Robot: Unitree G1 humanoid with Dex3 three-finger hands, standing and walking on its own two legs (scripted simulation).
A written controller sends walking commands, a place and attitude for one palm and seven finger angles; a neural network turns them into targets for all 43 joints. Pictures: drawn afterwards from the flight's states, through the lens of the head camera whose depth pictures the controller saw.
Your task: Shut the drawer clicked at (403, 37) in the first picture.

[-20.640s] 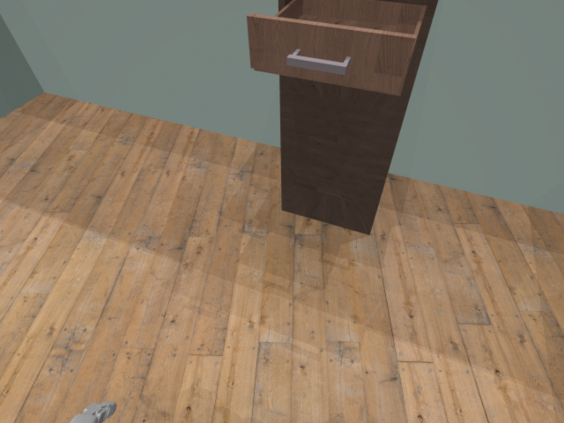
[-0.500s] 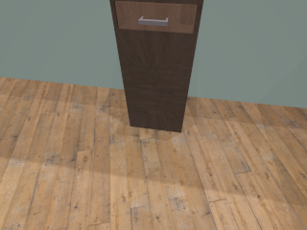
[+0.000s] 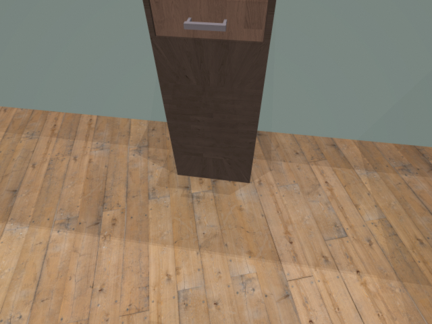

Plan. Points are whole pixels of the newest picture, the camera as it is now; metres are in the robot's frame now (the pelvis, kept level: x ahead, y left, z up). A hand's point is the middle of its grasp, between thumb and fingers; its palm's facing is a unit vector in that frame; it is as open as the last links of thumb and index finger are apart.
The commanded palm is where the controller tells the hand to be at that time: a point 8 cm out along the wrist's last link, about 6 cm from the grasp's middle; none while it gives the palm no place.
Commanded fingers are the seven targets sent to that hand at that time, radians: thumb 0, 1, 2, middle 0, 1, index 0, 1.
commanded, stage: look to check the result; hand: left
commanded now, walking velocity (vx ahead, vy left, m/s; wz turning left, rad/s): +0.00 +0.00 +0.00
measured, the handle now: (206, 23) +0.97 +0.08 +0.12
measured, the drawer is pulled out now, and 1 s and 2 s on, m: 0.00 0.00 0.00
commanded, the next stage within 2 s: stand and wait in 0.28 s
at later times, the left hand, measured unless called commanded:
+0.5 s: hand out of the picture +0.03 +0.17 -0.17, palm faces +0.03 -0.97 -0.22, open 7.4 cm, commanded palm none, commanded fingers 0.00 0.90 0.90 -0.20 -0.30 -0.20 -0.30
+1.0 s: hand out of the picture +0.05 +0.19 -0.17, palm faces +0.02 -0.97 -0.24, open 7.4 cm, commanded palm none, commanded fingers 0.00 0.90 0.90 -0.20 -0.30 -0.20 -0.30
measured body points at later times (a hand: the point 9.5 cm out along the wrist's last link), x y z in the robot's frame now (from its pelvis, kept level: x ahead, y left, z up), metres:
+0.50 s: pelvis +0.01 -0.01 +0.00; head +0.03 -0.02 +0.45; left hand +0.03 +0.23 -0.15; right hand +0.01 -0.24 -0.16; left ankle +0.00 +0.11 -0.74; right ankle +0.01 -0.09 -0.74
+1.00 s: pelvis +0.02 -0.01 +0.00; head +0.03 -0.02 +0.45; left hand +0.05 +0.24 -0.15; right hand +0.02 -0.25 -0.16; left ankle +0.00 +0.11 -0.74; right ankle +0.01 -0.09 -0.74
